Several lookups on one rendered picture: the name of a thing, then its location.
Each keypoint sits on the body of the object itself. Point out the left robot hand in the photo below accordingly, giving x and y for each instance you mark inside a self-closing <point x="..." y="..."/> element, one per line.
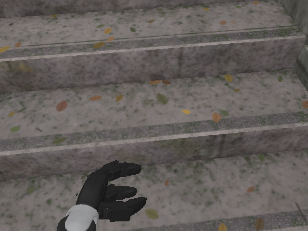
<point x="97" y="194"/>

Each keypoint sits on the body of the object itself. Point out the robot left forearm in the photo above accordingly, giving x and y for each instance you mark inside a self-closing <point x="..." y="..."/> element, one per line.
<point x="80" y="217"/>

